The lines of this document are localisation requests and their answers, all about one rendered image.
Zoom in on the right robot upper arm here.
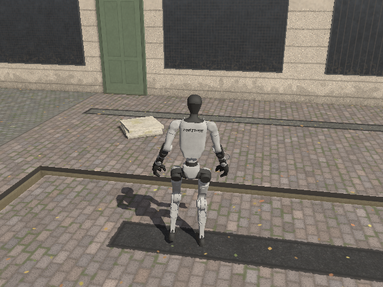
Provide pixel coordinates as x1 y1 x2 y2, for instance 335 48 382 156
206 121 221 153

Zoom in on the left robot forearm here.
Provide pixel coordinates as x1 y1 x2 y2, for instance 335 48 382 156
155 143 168 166

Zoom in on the robot left hand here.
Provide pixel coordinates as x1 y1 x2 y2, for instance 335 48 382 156
152 162 166 177

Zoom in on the humanoid robot head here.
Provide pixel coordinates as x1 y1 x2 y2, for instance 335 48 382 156
184 94 204 123

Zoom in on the right robot shin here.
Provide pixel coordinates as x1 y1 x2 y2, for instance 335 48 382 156
197 199 207 239

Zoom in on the left robot upper arm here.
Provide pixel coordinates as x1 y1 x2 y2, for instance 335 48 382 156
163 120 181 152

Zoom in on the right robot forearm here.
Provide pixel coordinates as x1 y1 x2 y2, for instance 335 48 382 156
215 144 227 167

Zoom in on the robot right hand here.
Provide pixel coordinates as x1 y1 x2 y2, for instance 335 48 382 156
215 164 229 177

